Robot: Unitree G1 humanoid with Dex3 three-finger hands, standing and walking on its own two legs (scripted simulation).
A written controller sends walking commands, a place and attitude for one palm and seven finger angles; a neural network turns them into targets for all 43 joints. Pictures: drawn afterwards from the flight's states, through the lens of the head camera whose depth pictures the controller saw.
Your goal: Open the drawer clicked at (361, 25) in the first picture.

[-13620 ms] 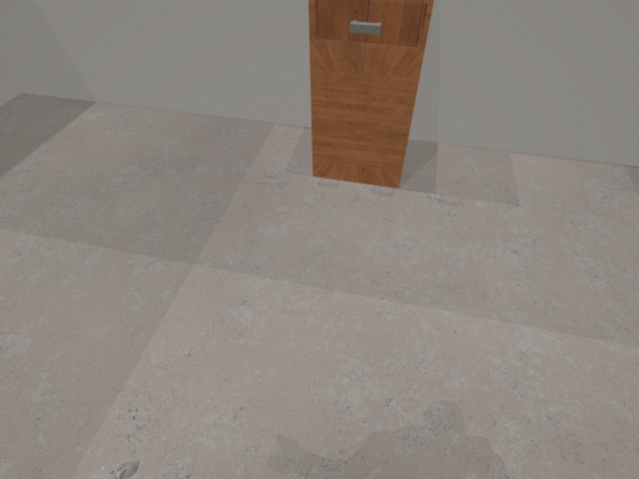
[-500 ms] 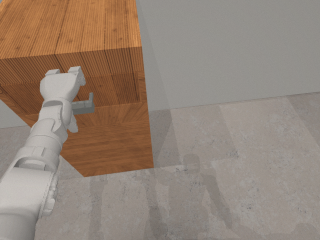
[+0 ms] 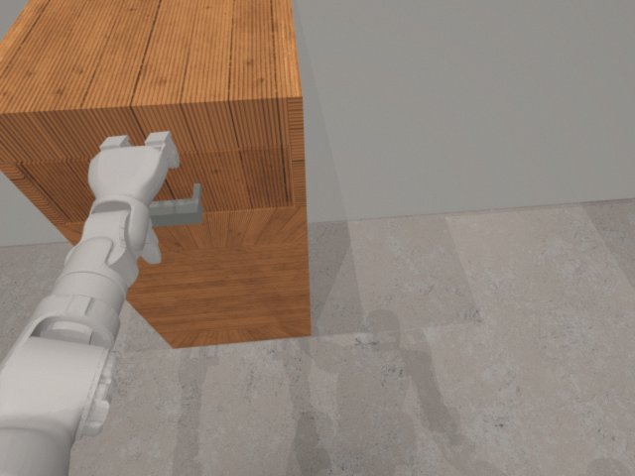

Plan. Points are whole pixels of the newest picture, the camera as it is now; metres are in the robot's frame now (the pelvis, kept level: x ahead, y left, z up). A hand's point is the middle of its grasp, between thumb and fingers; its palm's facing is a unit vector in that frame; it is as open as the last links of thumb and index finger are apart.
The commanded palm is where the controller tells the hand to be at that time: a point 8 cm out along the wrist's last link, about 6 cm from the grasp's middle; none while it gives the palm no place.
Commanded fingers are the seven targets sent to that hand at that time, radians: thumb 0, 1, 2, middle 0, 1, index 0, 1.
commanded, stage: move the hooked fingers above the handle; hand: left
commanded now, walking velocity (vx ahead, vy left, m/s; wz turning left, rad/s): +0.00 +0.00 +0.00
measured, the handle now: (166, 202) +0.51 +0.23 +0.00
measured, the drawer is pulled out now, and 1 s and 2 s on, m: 0.00 0.00 0.00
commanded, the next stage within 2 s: none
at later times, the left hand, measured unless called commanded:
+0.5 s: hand (138, 211) +0.45 +0.24 +0.06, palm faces -0.05 -0.01 -1.00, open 13.8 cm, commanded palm +0.43 +0.22 +0.12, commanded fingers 0.00 -0.50 0.30 -0.30 -1.20 -0.30 -1.20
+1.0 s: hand (145, 208) +0.45 +0.23 +0.06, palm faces -0.06 -0.02 -1.00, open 13.7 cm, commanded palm +0.44 +0.23 +0.12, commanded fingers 0.00 -0.50 0.30 -0.30 -1.20 -0.30 -1.20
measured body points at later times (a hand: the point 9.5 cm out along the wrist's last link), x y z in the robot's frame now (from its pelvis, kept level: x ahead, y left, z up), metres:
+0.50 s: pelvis +0.00 -0.01 +0.01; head +0.06 -0.02 +0.45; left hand +0.44 +0.23 +0.12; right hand +0.07 -0.27 -0.13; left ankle -0.02 +0.09 -0.71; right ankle -0.03 -0.11 -0.71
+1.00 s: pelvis +0.00 -0.01 +0.01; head +0.06 -0.03 +0.45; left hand +0.45 +0.23 +0.11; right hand +0.03 -0.28 -0.13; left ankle -0.02 +0.09 -0.71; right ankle -0.03 -0.11 -0.71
